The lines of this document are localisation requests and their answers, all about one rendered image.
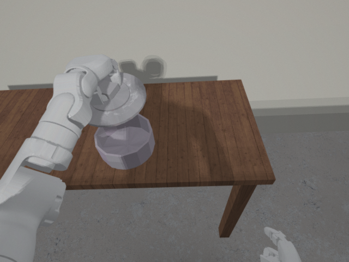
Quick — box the robot right hand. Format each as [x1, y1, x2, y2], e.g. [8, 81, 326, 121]
[260, 227, 302, 262]

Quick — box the knob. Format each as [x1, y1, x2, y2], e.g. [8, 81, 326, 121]
[99, 80, 119, 100]

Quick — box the table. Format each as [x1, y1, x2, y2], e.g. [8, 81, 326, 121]
[0, 80, 276, 237]

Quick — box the robot left hand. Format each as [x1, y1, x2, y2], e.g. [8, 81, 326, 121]
[65, 54, 121, 106]

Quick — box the robot left forearm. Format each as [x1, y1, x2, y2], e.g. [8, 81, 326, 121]
[0, 65, 98, 198]

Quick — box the left robot upper arm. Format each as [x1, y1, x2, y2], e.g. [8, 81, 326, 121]
[0, 166, 66, 262]

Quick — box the pot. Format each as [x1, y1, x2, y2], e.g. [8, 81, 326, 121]
[94, 114, 155, 170]

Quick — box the lid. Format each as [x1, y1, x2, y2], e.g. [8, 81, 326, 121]
[88, 72, 147, 127]

